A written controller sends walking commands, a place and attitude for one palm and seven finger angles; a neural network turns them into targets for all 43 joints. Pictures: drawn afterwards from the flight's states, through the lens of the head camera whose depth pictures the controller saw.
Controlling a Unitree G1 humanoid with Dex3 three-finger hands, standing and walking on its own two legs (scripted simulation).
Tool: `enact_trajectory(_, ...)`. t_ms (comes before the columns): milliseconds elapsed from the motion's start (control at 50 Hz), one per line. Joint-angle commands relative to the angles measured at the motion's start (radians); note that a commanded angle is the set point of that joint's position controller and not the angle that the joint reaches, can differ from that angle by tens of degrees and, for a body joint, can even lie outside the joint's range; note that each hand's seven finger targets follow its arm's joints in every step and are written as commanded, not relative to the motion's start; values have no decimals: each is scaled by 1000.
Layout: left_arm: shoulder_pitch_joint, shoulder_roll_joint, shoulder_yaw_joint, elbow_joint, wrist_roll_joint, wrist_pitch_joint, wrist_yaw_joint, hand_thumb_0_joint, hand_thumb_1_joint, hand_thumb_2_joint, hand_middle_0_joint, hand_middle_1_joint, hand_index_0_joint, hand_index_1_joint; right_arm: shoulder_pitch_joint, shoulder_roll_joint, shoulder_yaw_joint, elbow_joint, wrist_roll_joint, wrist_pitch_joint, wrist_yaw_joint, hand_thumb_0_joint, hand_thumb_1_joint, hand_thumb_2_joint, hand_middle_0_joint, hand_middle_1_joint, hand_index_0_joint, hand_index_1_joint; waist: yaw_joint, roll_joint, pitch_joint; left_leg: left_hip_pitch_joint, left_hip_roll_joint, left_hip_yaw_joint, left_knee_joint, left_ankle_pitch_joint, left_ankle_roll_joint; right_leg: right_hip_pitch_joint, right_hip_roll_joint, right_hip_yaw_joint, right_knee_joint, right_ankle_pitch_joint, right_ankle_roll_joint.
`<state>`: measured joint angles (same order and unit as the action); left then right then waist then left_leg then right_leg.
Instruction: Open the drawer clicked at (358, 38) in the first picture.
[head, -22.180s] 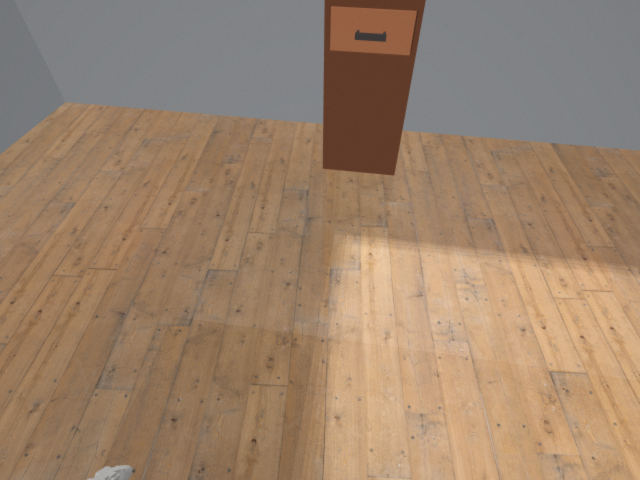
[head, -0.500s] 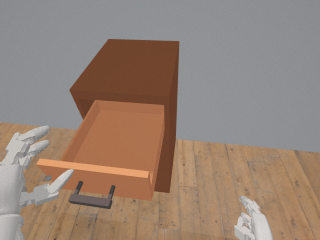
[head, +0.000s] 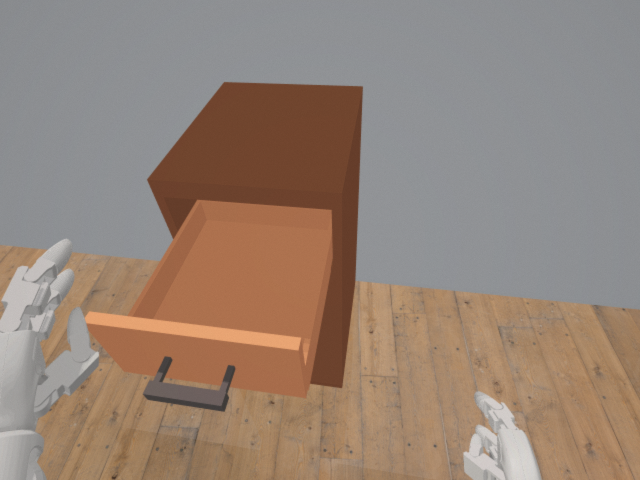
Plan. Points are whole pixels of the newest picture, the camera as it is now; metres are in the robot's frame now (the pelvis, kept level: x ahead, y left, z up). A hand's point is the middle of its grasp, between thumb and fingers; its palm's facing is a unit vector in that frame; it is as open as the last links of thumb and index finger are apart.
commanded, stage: step back with the hand held close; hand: left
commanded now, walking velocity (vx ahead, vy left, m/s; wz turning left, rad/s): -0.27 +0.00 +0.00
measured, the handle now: (192, 382) +0.26 +0.24 -0.09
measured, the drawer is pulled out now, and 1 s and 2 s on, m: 0.29 0.29 0.29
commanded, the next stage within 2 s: stop stepping back and stand still in 1.40 s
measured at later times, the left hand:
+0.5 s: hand (51, 387) +0.15 +0.26 +0.15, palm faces +0.33 -0.80 -0.50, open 7.4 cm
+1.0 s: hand (11, 437) +0.11 +0.26 +0.16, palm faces +0.35 -0.81 -0.48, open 7.4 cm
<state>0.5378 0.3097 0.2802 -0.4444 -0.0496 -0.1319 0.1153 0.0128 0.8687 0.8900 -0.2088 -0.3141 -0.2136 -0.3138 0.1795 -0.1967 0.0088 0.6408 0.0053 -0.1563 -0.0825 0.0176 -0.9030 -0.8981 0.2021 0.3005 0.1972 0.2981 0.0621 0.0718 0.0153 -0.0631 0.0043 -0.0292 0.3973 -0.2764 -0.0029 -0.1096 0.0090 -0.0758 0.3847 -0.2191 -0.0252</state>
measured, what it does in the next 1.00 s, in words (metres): lifts its right foot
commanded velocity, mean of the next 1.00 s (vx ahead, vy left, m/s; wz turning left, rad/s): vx -0.30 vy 0.00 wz -0.04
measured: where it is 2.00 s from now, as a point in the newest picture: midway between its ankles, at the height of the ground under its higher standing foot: outside the picture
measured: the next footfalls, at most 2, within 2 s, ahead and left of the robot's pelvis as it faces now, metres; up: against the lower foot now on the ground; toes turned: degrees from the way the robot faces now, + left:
right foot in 1.08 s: -0.15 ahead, -0.10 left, +0.00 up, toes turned -3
left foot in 1.38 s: -0.15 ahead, +0.10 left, +0.00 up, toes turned +3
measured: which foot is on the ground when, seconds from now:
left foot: down 0.00-1.00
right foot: down 0.00-0.82, up 0.84-1.00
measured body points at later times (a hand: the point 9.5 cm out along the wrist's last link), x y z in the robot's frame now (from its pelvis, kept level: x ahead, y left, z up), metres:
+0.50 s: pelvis -0.04 +0.02 -0.01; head +0.00 +0.03 +0.44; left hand +0.13 +0.30 +0.18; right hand +0.16 -0.21 -0.08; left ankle -0.03 +0.12 -0.74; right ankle +0.00 -0.10 -0.74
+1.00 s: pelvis -0.09 +0.02 -0.01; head -0.04 +0.05 +0.44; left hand +0.08 +0.30 +0.18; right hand +0.09 -0.20 -0.09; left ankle -0.04 +0.12 -0.74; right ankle -0.14 -0.11 -0.73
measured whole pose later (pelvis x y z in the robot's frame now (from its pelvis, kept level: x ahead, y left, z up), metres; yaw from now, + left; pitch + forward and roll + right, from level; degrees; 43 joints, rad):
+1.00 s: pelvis -0.09 +0.02 -0.01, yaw +0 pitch +4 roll -2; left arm 0.65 0.42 0.41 -0.67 -0.04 -0.22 0.16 0.01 0.89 0.90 -0.21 -0.30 -0.21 -0.30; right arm 0.18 -0.16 0.01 0.60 -0.01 -0.12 -0.06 0.02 -0.90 -0.90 0.20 0.30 0.20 0.30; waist 0.00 -0.03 0.01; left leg -0.42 -0.01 -0.04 0.52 -0.17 0.02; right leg -0.31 0.01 -0.02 0.63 -0.38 -0.01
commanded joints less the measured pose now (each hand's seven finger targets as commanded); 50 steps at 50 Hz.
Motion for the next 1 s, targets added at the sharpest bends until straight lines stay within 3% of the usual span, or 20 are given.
enact_trajectory(0,-254,319,274,-330,-12,-122,28,0,900,900,-200,-300,-200,-300,-106,-108,-12,-225,16,-37,4,0,-900,-900,200,300,200,300,-41,65,76,-162,15,-9,-43,145,27,-62,-83,84,-105,137,8)
enact_trajectory(20,-110,226,220,-231,-1,-123,21,0,900,900,-200,-300,-200,-300,-107,-96,-25,-191,3,-20,-1,0,-900,-900,200,300,200,300,-46,-62,57,-168,21,-41,-19,140,30,-67,-95,86,-111,130,6)
enact_trajectory(40,-38,176,173,-195,5,-119,9,0,900,900,-200,-300,-200,-300,-113,-112,-33,-195,4,-3,6,0,-900,-900,200,300,200,300,-50,-130,23,-150,15,-33,10,144,36,-78,-101,85,-116,120,9)
enact_trajectory(100,50,165,165,-260,4,-132,4,0,900,900,-200,-300,-200,-300,-125,-122,-46,-213,4,21,11,0,-900,-900,200,300,200,300,-55,-64,-95,-152,14,-25,46,226,35,-26,-129,84,-65,233,-9)
enact_trajectory(160,112,190,191,-284,-1,-128,13,0,900,900,-200,-300,-200,-300,-121,-129,-61,-224,9,44,7,0,-900,-900,200,300,200,300,-58,-64,-181,-172,32,-35,51,320,29,30,-133,70,0,315,-7)
enact_trajectory(240,139,213,214,-329,-4,-123,22,0,900,900,-200,-300,-200,-300,-122,-127,-70,-235,11,62,-5,0,-900,-900,200,300,200,300,-60,-67,-206,-196,50,-54,56,407,21,31,-123,53,51,359,-4)
enact_trajectory(320,141,227,221,-386,-7,-119,28,0,900,900,-200,-300,-200,-300,-122,-129,-73,-245,10,66,-11,0,-900,-900,200,300,200,300,-59,-17,-212,-225,72,-81,48,465,16,27,-107,38,106,354,-2)
enact_trajectory(420,143,223,220,-404,-3,-118,32,0,900,900,-200,-300,-200,-300,-117,-130,-70,-249,4,57,-8,0,-900,-900,200,300,200,300,-56,5,-181,-319,111,-118,1,363,35,15,-79,44,166,228,10)
enact_trajectory(520,118,217,221,-412,3,-124,36,0,900,900,-200,-300,-200,-300,-112,-134,-64,-251,1,44,-2,0,-900,-900,200,300,200,300,-60,13,-142,-456,118,-128,-7,148,58,26,-85,79,183,149,8)
enact_trajectory(580,106,217,220,-402,3,-130,41,0,900,900,-200,-300,-200,-300,-106,-129,-61,-250,4,37,2,0,-900,-900,200,300,200,300,-65,-25,-118,-470,83,-108,39,1,55,-34,-118,128,113,82,-5)
enact_trajectory(640,88,218,211,-411,2,-139,50,0,900,900,-200,-300,-200,-300,-89,-127,-64,-235,6,35,3,0,-900,-900,200,300,200,300,-76,-121,-120,-355,11,-60,174,-108,32,-190,-196,208,-33,-57,-48)
enact_trajectory(680,84,216,204,-406,0,-141,60,0,900,900,-200,-300,-200,-300,-88,-128,-63,-220,5,39,1,0,-900,-900,200,300,200,300,-77,-142,-114,-260,-13,-32,255,-125,20,-311,-240,213,-99,-179,-68)
enact_trajectory(740,91,223,213,-421,2,-137,70,0,900,900,-200,-300,-200,-300,-104,-125,-56,-217,1,44,-11,0,-900,-900,200,300,200,300,-73,-61,-96,-281,35,-77,96,-126,28,-293,-169,127,-24,-184,-31)
enact_trajectory(780,90,228,218,-435,13,-145,73,0,900,900,-200,-300,-200,-300,-120,-135,-49,-238,3,34,-15,0,-900,-900,200,300,200,300,-72,118,-57,-508,159,-217,-140,-239,73,-133,-49,68,184,-205,21)
enact_trajectory(800,66,238,230,-461,28,-149,72,0,900,900,-200,-300,-200,-300,-128,-140,-52,-244,0,27,-18,0,-900,-900,200,300,200,300,-70,220,-63,-631,236,-318,-229,-254,110,-26,4,47,366,-128,37)
enact_trajectory(820,63,234,224,-477,30,-149,70,0,900,900,-200,-300,-200,-300,-101,-119,-54,-242,-9,19,-16,0,-900,-900,200,300,200,300,-69,176,-83,-562,251,-328,-192,-61,117,-82,7,66,435,-147,31)
enact_trajectory(860,125,227,229,-445,19,-151,65,0,900,900,-200,-300,-200,-300,-93,-120,-67,-225,-14,-6,-4,0,-900,-900,200,300,200,300,-51,71,-165,-332,239,-258,-43,353,123,-178,-7,88,375,-211,21)
enact_trajectory(900,167,214,216,-428,11,-150,58,0,900,900,-200,-300,-200,-300,-95,-123,-67,-206,-18,-21,7,0,-900,-900,200,300,200,300,-51,116,-206,-169,230,-214,20,629,114,-211,-7,73,285,-168,19)
enact_trajectory(940,142,212,197,-444,5,-151,43,0,900,900,-200,-300,-200,-300,-100,-131,-59,-183,-23,-24,21,0,-900,-900,200,300,200,300,-54,135,-204,-92,227,-211,20,746,107,-217,9,57,234,-156,21)
enact_trajectory(980,131,219,200,-447,-4,-148,31,0,900,900,-200,-300,-200,-300,-107,-138,-57,-174,-23,-24,30,0,-900,-900,200,300,200,300,-49,134,-213,-57,229,-203,17,756,109,-201,14,55,195,-143,21)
